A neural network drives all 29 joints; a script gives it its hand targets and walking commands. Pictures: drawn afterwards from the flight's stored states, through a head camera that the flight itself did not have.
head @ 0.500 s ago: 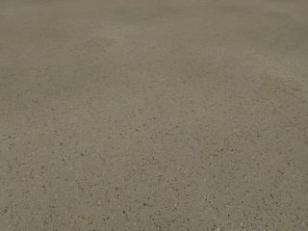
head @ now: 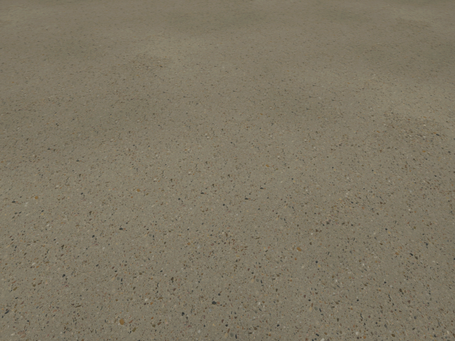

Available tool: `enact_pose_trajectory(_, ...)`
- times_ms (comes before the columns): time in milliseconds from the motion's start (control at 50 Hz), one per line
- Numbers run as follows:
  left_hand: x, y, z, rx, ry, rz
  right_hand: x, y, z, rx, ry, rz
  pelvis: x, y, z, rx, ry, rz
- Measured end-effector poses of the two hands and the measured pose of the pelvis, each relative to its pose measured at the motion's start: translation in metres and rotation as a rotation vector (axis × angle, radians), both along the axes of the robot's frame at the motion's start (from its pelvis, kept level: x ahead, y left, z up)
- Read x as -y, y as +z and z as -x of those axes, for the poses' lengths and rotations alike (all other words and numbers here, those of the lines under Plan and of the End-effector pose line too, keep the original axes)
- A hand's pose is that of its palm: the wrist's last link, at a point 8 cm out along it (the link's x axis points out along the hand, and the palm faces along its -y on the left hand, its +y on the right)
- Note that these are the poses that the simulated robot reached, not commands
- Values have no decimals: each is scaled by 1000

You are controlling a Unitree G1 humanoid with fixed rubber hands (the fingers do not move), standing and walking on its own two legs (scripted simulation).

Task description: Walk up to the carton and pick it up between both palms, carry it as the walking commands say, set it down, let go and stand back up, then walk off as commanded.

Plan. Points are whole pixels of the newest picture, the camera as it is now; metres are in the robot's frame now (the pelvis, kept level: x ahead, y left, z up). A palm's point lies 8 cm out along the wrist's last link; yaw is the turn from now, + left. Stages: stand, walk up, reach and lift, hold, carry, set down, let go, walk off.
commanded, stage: stand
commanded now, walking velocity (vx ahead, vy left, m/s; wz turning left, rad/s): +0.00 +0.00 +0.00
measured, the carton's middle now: out of the picture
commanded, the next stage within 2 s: walk off in 0.48 s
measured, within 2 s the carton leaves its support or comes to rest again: neither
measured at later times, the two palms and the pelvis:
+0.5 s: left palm out of the picture -0.04 +0.21 -0.15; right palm out of the picture -0.06 -0.19 -0.15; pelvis +0.00 +0.01 +0.00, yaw +0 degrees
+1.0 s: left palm out of the picture +0.01 +0.29 -0.16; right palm out of the picture -0.04 -0.21 -0.14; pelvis -0.06 +0.04 -0.02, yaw -6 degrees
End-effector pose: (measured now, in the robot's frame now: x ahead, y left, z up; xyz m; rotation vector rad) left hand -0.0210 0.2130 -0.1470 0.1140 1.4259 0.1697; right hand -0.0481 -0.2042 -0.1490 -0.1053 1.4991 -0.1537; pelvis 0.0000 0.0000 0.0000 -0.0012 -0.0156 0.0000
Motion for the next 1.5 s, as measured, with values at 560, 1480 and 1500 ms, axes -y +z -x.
enact_pose_trajectory(560, 3, -1, 15, -36, 16, 20, -13, 0, 8, -15, -4, -15, -6, -1, 0, -4, 2, -2)
enact_pose_trajectory(1480, -109, 7, -7, 229, -447, -10, -39, 24, 161, 352, -313, 257, -116, -15, 199, -18, -420, 25)
enact_pose_trajectory(1500, -105, 9, -3, 240, -468, -13, -39, 18, 179, 341, -338, 252, -116, -17, 208, -15, -434, 18)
